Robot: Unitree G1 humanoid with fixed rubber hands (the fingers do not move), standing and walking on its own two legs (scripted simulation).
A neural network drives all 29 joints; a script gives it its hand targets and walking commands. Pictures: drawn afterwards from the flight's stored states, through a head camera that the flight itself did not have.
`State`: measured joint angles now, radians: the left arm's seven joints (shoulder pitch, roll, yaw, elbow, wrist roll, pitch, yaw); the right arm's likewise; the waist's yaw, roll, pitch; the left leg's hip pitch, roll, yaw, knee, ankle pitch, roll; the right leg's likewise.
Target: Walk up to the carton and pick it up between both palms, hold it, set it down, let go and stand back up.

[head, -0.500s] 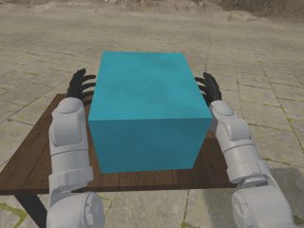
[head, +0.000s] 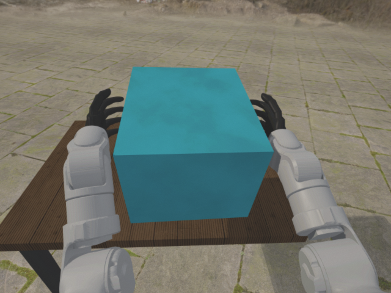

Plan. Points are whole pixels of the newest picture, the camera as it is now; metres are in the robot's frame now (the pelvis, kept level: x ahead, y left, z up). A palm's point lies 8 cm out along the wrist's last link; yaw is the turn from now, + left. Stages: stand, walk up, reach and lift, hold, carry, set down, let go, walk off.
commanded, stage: hold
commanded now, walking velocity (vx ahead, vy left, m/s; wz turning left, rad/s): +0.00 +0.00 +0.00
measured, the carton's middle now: (187, 138) +0.41 +0.00 +0.18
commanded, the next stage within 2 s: none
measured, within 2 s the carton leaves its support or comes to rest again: neither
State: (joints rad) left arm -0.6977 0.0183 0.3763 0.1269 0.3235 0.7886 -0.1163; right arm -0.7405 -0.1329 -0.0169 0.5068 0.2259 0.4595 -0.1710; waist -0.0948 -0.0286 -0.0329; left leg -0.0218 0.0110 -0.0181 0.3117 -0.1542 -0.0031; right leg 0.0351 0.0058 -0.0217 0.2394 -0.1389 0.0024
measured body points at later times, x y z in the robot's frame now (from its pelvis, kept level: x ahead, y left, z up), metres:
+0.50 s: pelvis +0.00 +0.00 +0.00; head -0.07 +0.02 +0.44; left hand +0.37 +0.17 +0.24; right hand +0.37 -0.17 +0.23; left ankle +0.02 +0.12 -0.75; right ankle +0.01 -0.12 -0.75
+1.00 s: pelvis +0.00 +0.00 +0.00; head -0.07 +0.02 +0.44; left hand +0.37 +0.17 +0.24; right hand +0.37 -0.17 +0.23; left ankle +0.02 +0.12 -0.75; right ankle +0.01 -0.12 -0.75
